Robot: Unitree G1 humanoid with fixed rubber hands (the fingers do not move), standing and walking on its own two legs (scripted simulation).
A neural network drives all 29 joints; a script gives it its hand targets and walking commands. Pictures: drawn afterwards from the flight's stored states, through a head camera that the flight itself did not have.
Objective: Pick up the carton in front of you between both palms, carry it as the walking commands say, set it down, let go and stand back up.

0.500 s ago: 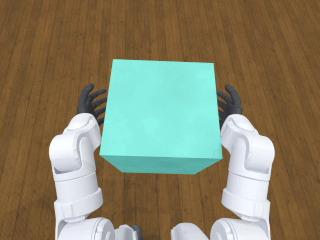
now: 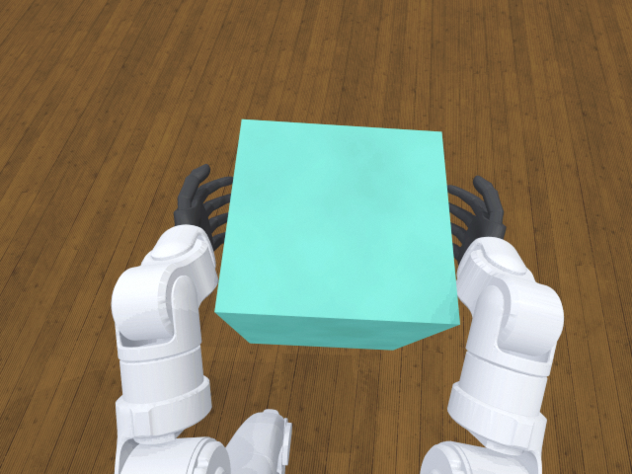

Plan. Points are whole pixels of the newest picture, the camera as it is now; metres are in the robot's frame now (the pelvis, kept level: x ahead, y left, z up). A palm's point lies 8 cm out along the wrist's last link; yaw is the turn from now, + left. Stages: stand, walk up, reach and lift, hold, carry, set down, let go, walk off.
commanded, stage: carry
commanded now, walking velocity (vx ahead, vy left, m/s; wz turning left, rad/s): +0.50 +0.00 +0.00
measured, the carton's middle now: (330, 254) +0.36 +0.03 +0.07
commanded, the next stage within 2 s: none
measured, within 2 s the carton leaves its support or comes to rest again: neither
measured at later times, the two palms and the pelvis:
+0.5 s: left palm (274, 29) +0.67 +0.16 +0.18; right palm (485, 47) +0.66 -0.15 +0.19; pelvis +0.32 +0.01 +0.04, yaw -1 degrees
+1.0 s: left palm out of the picture +0.99 +0.16 +0.23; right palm out of the picture +0.96 -0.15 +0.23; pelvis +0.64 +0.03 +0.10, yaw -1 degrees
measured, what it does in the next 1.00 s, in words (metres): climbs: left foot 0.04 m higher, then right foot 0.04 m higher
